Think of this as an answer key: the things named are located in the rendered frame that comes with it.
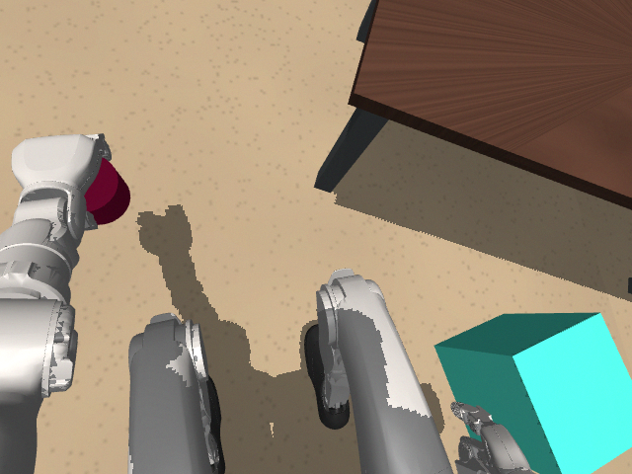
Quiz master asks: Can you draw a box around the left robot hand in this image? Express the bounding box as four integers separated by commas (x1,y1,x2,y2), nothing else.
11,133,112,231

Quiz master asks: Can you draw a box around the coffee table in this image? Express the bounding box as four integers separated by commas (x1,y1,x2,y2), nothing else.
314,0,632,294

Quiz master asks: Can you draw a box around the left robot arm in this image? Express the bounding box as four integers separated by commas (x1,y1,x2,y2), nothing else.
0,181,86,474

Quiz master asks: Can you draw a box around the right robot hand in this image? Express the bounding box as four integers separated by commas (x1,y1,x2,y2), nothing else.
450,402,532,474

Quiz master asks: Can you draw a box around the left robot foot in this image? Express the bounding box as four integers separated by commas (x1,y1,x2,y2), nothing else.
206,376,225,474

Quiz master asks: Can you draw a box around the right robot foot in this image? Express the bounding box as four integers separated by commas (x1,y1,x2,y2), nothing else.
304,324,350,430

